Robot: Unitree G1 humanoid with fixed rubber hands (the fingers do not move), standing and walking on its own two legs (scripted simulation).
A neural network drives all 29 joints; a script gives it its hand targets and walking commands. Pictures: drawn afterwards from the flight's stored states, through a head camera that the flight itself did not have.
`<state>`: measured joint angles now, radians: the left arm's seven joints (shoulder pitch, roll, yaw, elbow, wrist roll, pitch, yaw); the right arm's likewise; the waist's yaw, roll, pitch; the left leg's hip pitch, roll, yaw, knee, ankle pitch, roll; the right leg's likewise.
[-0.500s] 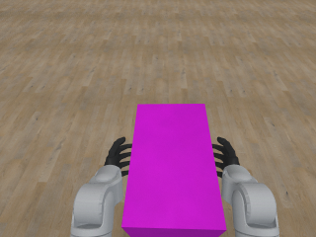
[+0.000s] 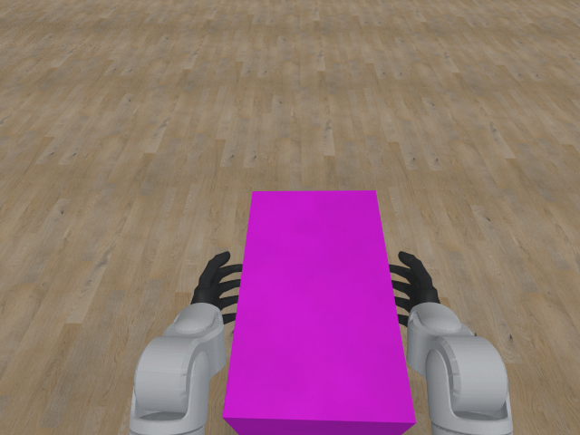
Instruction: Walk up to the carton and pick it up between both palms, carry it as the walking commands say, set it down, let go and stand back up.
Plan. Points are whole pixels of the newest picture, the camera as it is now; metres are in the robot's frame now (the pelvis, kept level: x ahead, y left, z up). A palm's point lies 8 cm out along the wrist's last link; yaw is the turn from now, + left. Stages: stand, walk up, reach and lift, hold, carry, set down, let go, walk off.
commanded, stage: carry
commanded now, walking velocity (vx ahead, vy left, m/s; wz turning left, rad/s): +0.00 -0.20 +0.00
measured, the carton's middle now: (313, 325) +0.27 -0.01 +0.01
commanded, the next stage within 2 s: none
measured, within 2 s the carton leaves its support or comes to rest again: neither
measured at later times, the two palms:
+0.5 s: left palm (208, 271) +0.29 +0.12 +0.11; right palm (423, 269) +0.30 -0.13 +0.12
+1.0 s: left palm (226, 189) +0.47 +0.12 +0.08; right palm (387, 188) +0.47 -0.13 +0.09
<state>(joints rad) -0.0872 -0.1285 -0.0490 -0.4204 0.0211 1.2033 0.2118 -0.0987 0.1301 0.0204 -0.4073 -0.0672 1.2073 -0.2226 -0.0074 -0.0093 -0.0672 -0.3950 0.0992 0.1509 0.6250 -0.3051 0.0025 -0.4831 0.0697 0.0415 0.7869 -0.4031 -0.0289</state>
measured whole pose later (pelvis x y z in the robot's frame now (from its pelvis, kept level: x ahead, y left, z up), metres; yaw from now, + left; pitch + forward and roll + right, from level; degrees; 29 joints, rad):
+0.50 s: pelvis +0.05 +0.00 +0.01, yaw +0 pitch +4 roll -1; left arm -0.07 -0.13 -0.05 -0.42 0.02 1.24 0.21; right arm -0.09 0.13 0.02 -0.40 -0.07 1.24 -0.22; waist -0.01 0.00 -0.17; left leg -0.26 0.05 0.15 0.48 -0.28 0.02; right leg -0.24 0.07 0.04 0.50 -0.32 -0.05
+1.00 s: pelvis +0.21 +0.00 +0.01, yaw +1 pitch +6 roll -1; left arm -0.09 -0.13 -0.05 -0.42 0.03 1.21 0.21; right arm -0.10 0.13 0.02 -0.40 -0.07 1.19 -0.22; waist -0.01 0.00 -0.07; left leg -0.30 0.05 0.15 0.54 -0.32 0.02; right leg -0.19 0.07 0.04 0.51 -0.35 -0.03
